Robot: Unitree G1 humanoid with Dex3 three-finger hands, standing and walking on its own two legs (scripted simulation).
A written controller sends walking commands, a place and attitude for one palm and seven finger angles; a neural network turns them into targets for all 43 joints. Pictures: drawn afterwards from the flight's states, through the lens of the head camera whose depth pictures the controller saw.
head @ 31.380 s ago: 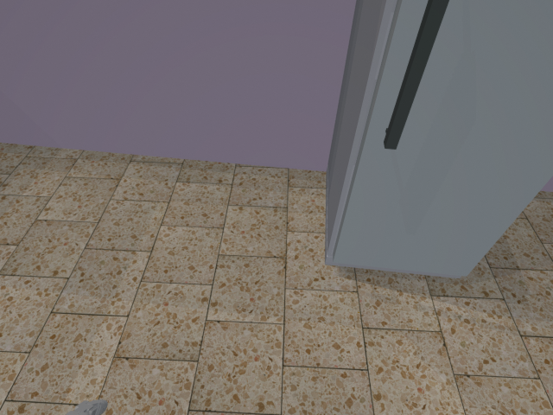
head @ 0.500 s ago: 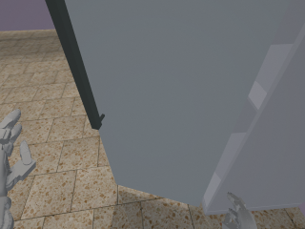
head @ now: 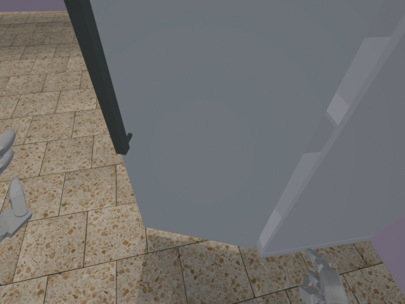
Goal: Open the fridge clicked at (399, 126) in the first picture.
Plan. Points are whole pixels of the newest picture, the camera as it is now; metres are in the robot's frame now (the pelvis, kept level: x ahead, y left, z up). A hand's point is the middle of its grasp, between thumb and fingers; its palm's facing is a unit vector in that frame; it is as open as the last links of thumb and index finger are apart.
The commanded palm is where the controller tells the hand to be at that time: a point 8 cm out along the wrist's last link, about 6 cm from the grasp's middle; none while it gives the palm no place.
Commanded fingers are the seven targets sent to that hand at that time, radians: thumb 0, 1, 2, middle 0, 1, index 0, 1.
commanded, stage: step back with the hand held close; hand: left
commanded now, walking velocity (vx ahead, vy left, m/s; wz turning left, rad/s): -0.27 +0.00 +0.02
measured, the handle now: (104, 68) +0.52 +0.25 +0.20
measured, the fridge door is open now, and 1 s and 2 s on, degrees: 70 70 70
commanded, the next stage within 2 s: stop stepping back and stand still in 0.74 s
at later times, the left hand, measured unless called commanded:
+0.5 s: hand out of the picture +0.10 +0.27 +0.17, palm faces +0.51 -0.77 -0.37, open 7.4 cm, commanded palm +0.03 +0.30 +0.18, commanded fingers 0.00 0.90 0.90 -0.20 -0.30 -0.20 -0.30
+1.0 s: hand out of the picture +0.00 +0.29 +0.16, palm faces +0.50 -0.77 -0.40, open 7.4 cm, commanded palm -0.08 +0.32 +0.18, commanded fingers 0.00 0.90 0.90 -0.20 -0.30 -0.20 -0.30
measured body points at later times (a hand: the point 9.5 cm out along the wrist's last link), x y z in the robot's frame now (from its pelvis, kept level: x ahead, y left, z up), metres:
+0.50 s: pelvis -0.09 +0.00 -0.02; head -0.09 +0.02 +0.43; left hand +0.07 +0.30 +0.19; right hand +0.08 -0.23 -0.09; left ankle +0.03 +0.10 -0.73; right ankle +0.02 -0.14 -0.73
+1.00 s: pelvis -0.20 +0.01 -0.01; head -0.18 +0.05 +0.44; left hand -0.04 +0.33 +0.18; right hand +0.01 -0.20 -0.06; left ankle -0.14 +0.12 -0.74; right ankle -0.16 -0.12 -0.70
